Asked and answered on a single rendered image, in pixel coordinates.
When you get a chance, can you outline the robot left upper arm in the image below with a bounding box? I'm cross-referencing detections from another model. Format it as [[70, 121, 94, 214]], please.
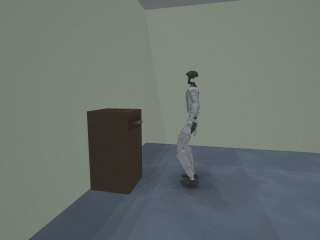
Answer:
[[188, 87, 199, 109]]

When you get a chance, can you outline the drawer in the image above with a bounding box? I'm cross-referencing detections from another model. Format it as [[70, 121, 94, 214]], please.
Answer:
[[128, 114, 141, 131]]

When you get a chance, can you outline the handle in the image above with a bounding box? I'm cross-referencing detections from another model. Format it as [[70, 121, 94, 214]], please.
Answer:
[[133, 120, 143, 124]]

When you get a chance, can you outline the left robot forearm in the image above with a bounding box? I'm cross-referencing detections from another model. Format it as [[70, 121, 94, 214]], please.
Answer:
[[186, 104, 197, 128]]

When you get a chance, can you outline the right robot thigh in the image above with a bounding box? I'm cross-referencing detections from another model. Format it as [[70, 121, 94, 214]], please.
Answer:
[[182, 129, 195, 155]]

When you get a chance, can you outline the left robot hand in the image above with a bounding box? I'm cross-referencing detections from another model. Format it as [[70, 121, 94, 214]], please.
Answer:
[[180, 126, 191, 143]]

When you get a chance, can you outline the humanoid robot head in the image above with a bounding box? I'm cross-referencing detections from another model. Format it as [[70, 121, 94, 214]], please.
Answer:
[[186, 70, 199, 88]]

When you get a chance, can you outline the cabinet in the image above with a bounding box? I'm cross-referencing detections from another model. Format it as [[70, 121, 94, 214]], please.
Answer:
[[87, 108, 142, 195]]

